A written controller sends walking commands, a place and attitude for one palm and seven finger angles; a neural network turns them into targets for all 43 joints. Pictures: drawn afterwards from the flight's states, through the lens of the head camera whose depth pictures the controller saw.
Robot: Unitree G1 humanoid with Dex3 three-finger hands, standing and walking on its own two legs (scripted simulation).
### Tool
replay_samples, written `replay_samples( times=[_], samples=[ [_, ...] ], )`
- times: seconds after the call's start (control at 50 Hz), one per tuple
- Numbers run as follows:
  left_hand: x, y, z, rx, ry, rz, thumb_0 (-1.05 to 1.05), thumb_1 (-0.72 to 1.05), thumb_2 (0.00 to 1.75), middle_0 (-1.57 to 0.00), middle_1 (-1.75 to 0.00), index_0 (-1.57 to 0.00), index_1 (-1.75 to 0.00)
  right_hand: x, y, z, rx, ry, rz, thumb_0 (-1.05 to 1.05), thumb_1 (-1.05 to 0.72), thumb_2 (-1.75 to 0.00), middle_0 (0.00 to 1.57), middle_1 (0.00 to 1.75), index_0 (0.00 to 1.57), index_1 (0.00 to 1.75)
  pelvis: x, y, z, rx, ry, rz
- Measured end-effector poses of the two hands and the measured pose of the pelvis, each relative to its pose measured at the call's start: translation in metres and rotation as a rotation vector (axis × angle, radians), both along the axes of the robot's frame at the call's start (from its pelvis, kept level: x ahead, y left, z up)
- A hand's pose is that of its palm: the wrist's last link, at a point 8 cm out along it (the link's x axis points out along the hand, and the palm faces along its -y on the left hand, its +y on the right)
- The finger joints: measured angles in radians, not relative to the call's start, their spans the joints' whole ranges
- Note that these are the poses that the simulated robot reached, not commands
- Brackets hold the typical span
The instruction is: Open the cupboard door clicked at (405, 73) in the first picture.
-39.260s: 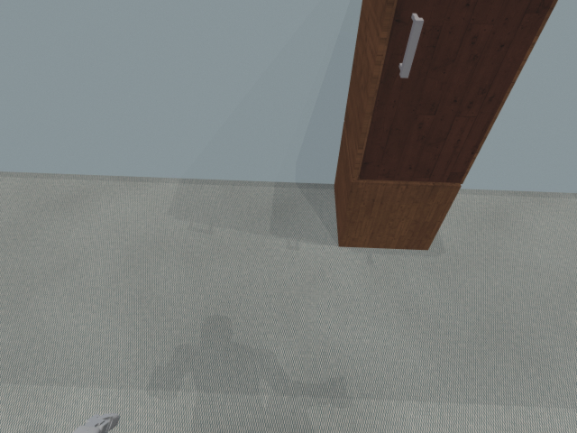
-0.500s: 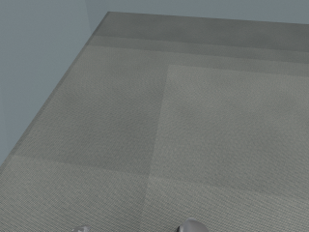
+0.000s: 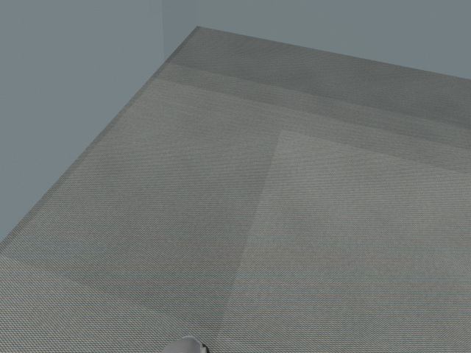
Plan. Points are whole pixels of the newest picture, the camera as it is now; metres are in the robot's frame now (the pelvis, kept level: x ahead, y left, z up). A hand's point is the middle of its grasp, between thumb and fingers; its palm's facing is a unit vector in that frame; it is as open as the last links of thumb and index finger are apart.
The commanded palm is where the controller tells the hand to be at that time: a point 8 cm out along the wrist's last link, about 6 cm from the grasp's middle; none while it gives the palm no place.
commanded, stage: turn to face it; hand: left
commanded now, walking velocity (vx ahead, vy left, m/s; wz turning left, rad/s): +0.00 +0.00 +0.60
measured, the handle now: out of the picture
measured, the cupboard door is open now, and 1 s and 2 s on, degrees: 45 45 45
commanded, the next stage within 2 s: none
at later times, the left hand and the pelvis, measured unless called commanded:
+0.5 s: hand (155, 344) +0.15 +0.15 -0.13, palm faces +0.28 -0.92 -0.29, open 7.4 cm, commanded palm none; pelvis +0.10 -0.07 +0.01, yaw +17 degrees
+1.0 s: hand out of the picture +0.08 +0.16 -0.15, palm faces +0.59 -0.76 -0.26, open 7.4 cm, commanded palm none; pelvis +0.14 -0.06 +0.02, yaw +35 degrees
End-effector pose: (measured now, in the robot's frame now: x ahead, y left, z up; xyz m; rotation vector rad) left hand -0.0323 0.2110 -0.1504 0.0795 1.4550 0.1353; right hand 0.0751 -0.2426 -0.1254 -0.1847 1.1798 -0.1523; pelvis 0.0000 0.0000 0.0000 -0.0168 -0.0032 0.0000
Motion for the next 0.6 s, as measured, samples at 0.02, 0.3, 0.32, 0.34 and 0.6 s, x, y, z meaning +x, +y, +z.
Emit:
replay_samples(
  times=[0.02,0.3,0.32,0.34,0.6],
  samples=[
    [0.005,0.002,-0.004,-0.005,0.014,0.014,0.00,0.91,0.90,-0.20,-0.30,-0.20,-0.30,0.014,0.002,-0.002,-0.010,-0.016,0.011,0.00,-0.92,-0.90,0.19,0.29,0.20,0.30,0.009,0.003,-0.004,-0.003,0.003,0.009],
    [0.166,0.020,0.039,0.130,-0.302,0.082,0.00,0.91,0.90,-0.20,-0.30,-0.19,-0.30,0.074,-0.008,-0.001,0.018,0.098,0.122,0.00,-0.91,-0.90,0.20,0.29,0.20,0.30,0.063,-0.025,0.013,-0.001,0.030,0.158],
    [0.172,0.018,0.042,0.141,-0.315,0.084,0.00,0.91,0.90,-0.20,-0.30,-0.19,-0.30,0.078,-0.014,-0.003,0.023,0.102,0.124,0.00,-0.91,-0.90,0.20,0.29,0.20,0.30,0.067,-0.030,0.013,-0.002,0.032,0.170],
    [0.178,0.015,0.044,0.153,-0.327,0.087,0.00,0.91,0.90,-0.20,-0.30,-0.20,-0.30,0.083,-0.020,-0.005,0.027,0.105,0.127,0.00,-0.91,-0.90,0.20,0.29,0.20,0.30,0.071,-0.036,0.012,-0.001,0.033,0.182],
    [0.135,-0.038,0.047,0.168,-0.221,0.268,0.00,0.90,0.90,-0.20,-0.30,-0.20,-0.30,0.192,-0.062,0.010,-0.017,0.091,0.293,0.00,-0.91,-0.90,0.19,0.29,0.20,0.30,0.114,-0.076,0.021,0.064,0.038,0.375]
  ],
)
